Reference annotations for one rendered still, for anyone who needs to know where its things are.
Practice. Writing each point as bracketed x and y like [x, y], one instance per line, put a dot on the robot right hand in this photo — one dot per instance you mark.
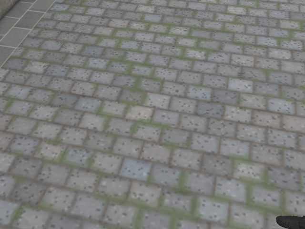
[291, 222]

